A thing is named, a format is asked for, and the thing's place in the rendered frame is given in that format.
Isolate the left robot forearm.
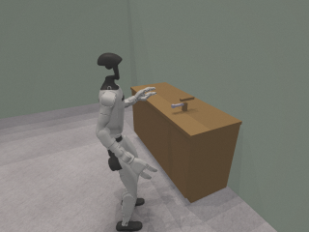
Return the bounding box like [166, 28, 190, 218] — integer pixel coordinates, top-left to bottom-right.
[125, 96, 137, 108]

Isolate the tap lever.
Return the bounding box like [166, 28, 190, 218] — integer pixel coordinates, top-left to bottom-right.
[171, 103, 184, 108]

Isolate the counter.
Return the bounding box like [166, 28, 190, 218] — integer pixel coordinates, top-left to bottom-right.
[130, 82, 242, 203]

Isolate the robot right thigh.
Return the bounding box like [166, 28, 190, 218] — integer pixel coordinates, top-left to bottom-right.
[108, 152, 138, 199]

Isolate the right robot hand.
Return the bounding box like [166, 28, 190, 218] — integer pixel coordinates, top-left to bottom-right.
[130, 158, 157, 180]

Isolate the right robot forearm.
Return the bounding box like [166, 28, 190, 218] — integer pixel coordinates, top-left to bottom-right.
[98, 130, 134, 164]

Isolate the left robot hand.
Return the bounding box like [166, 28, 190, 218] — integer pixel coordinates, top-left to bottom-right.
[134, 87, 157, 102]

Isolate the humanoid robot torso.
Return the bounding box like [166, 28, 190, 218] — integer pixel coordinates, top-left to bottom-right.
[98, 86, 126, 158]

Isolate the robot right upper arm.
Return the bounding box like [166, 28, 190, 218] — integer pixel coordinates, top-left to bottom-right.
[96, 91, 117, 138]

